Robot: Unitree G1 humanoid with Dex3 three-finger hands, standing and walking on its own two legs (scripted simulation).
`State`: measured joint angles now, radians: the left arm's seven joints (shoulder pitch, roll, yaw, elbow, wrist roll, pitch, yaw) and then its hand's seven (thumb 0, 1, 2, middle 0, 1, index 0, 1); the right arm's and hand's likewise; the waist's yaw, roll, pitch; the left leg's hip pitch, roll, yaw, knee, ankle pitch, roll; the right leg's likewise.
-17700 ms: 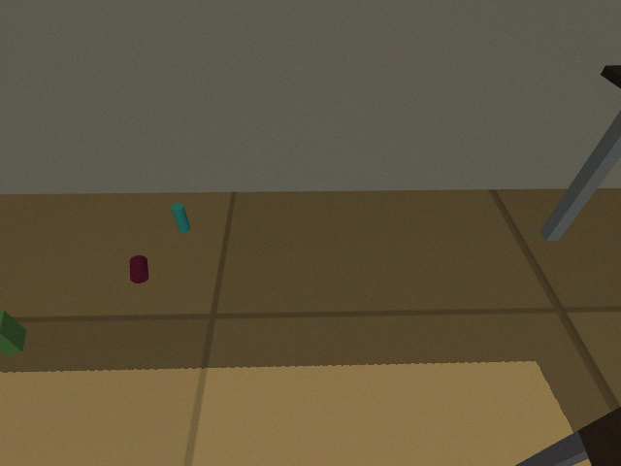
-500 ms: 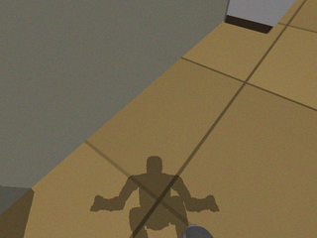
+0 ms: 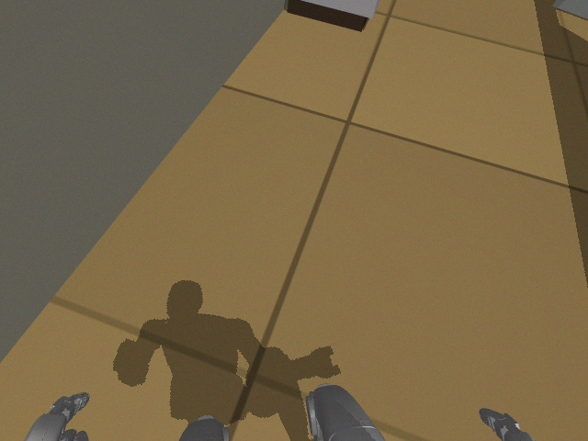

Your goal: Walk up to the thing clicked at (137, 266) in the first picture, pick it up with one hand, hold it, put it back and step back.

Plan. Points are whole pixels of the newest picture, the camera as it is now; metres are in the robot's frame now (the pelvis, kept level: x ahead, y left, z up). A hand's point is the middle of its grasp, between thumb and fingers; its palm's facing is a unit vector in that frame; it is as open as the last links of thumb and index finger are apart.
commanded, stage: walk up
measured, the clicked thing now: out of the picture +0.15 -1.52 -0.70
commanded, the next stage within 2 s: none
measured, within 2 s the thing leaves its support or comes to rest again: neither
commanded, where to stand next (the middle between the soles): +0.04 -0.08 m, yaw -21 degrees
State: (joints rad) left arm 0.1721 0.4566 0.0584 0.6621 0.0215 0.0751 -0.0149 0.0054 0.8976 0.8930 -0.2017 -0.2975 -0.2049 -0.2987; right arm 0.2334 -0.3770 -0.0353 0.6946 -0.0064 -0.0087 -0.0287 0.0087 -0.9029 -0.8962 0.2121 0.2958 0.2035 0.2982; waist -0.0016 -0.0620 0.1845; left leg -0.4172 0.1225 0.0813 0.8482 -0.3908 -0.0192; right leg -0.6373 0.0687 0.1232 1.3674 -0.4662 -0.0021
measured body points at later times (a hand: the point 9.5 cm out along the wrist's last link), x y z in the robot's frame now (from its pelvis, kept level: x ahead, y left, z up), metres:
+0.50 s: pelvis -0.02 -0.03 +0.00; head +0.00 -0.04 +0.45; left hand +0.14 +0.26 -0.10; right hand -0.04 -0.37 -0.10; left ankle +0.05 +0.07 -0.69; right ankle -0.03 -0.16 -0.70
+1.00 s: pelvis -0.02 -0.01 +0.02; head -0.01 -0.05 +0.46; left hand +0.31 +0.14 -0.05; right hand -0.21 -0.30 -0.09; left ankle +0.05 +0.07 -0.70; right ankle -0.08 -0.13 -0.70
